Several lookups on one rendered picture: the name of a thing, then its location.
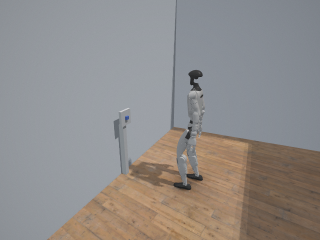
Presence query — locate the robot left forearm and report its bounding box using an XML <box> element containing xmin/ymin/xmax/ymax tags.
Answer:
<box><xmin>190</xmin><ymin>112</ymin><xmax>200</xmax><ymax>138</ymax></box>

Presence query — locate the robot right forearm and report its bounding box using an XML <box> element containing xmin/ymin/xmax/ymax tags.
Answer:
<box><xmin>199</xmin><ymin>109</ymin><xmax>205</xmax><ymax>125</ymax></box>

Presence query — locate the robot left hand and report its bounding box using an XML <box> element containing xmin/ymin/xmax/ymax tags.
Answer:
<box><xmin>187</xmin><ymin>137</ymin><xmax>197</xmax><ymax>153</ymax></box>

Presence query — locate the robot right hand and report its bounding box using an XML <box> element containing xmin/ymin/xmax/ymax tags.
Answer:
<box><xmin>197</xmin><ymin>125</ymin><xmax>203</xmax><ymax>138</ymax></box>

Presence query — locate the robot head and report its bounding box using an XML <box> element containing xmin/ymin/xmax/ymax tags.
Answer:
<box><xmin>188</xmin><ymin>70</ymin><xmax>203</xmax><ymax>91</ymax></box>

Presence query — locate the left robot upper arm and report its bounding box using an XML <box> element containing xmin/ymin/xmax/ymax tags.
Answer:
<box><xmin>188</xmin><ymin>91</ymin><xmax>201</xmax><ymax>117</ymax></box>

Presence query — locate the panel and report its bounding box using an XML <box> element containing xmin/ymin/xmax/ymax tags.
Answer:
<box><xmin>118</xmin><ymin>108</ymin><xmax>131</xmax><ymax>175</ymax></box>

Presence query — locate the robot left foot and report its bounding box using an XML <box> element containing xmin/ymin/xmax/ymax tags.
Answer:
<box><xmin>173</xmin><ymin>182</ymin><xmax>191</xmax><ymax>190</ymax></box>

